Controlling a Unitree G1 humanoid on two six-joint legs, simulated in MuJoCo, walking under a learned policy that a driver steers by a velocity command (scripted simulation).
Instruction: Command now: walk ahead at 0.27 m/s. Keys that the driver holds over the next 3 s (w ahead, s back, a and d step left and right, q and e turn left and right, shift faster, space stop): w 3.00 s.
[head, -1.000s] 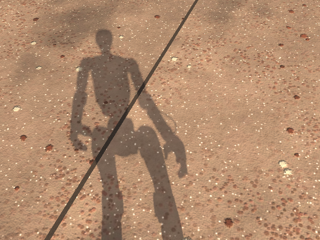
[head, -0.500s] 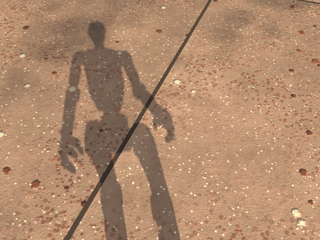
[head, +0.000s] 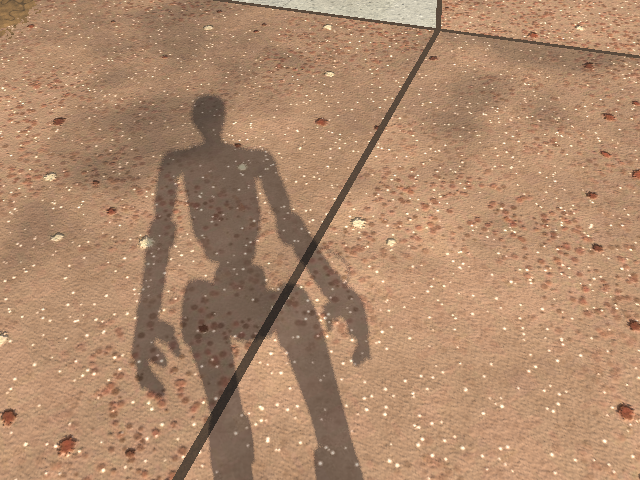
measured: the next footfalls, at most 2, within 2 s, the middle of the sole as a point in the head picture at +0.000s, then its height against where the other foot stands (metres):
right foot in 0.56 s outside the picture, level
left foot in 1.14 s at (292, 380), level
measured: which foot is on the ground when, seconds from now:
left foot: down 0.00-0.58, up 0.60-1.00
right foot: down 0.00-0.08, up 0.10-0.54, down 0.56-1.00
